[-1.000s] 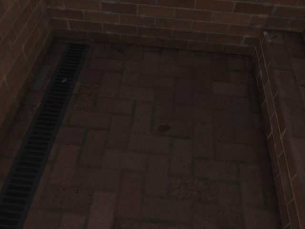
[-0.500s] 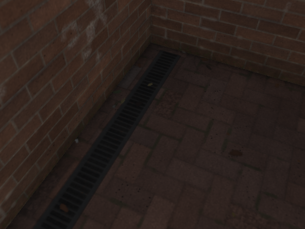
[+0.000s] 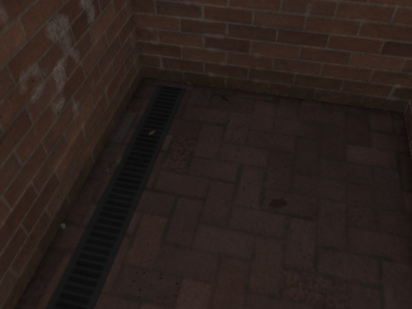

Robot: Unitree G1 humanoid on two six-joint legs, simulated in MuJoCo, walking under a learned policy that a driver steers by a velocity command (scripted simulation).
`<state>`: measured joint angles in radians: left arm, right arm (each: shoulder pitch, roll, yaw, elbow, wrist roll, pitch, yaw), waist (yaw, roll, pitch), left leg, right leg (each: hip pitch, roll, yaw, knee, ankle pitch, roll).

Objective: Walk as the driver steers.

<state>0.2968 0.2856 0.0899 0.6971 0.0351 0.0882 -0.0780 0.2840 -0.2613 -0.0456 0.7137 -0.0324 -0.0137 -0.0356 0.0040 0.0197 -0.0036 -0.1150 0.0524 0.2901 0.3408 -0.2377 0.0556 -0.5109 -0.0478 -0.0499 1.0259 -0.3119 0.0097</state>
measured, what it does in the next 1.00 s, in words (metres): walks ahead, turning left: right foot, then left foot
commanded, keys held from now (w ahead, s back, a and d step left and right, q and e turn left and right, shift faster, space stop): e+shift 0.20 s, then q+shift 0.80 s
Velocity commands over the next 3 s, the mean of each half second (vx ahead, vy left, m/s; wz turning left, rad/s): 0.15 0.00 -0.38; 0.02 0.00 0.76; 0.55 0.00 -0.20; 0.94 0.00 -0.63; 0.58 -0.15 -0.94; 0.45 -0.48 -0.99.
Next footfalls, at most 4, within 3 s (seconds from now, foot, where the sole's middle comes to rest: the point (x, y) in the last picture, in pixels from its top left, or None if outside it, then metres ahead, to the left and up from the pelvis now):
0.24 right None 0.12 -0.17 -0.78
0.86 left None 0.12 0.02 -0.78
1.42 right None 0.29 -0.16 -0.78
1.88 left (220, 242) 0.77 -0.01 -0.78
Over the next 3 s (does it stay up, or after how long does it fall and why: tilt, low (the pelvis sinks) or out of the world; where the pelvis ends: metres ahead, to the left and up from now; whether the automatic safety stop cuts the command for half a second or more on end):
stays up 1.02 -0.47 -0.04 its command is cut before an obstacle after 2.1 s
